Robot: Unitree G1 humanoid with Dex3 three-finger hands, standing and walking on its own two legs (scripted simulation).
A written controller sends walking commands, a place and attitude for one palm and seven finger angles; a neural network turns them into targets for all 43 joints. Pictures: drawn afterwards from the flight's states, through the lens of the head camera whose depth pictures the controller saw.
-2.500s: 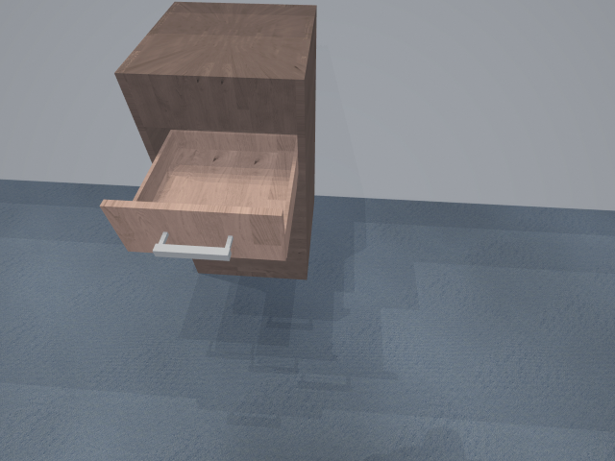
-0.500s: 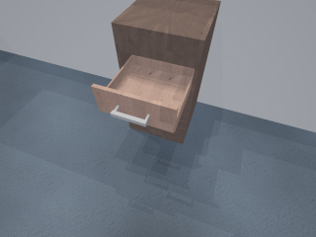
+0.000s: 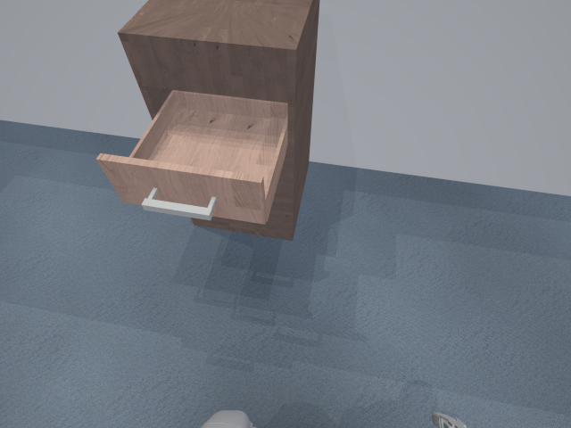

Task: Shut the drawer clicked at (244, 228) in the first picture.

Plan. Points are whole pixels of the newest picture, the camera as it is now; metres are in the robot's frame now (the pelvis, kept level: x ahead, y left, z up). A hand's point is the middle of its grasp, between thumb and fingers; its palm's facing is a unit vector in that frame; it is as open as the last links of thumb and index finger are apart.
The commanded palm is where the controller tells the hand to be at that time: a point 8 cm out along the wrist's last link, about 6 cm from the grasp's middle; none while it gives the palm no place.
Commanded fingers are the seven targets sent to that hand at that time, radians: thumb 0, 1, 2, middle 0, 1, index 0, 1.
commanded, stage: take the last steps up to it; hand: left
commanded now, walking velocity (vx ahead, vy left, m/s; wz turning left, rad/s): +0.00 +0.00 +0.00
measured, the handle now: (180, 202) +0.57 +0.31 -0.18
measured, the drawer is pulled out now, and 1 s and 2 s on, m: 0.28 0.28 0.28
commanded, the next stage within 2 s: come to a stop and stand still in 0.76 s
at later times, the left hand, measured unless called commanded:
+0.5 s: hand out of the picture +0.12 +0.18 -0.17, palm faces +0.03 -0.97 -0.24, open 7.4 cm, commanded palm none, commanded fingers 0.00 0.90 0.90 -0.20 -0.30 -0.20 -0.30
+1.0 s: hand (190, 346) +0.25 +0.20 -0.18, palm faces +0.08 -0.97 -0.25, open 7.3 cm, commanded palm none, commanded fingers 0.00 0.90 0.90 -0.20 -0.30 -0.20 -0.30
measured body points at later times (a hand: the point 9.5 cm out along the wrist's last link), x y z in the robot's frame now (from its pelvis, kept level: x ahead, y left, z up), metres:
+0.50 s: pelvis +0.07 -0.01 +0.00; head +0.11 -0.03 +0.44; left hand +0.12 +0.23 -0.15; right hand +0.01 -0.24 -0.17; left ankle +0.07 +0.13 -0.69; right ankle +0.05 -0.11 -0.75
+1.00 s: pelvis +0.22 +0.02 -0.01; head +0.26 +0.00 +0.43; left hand +0.25 +0.25 -0.16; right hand +0.27 -0.22 -0.18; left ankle +0.21 +0.16 -0.72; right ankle +0.18 -0.07 -0.75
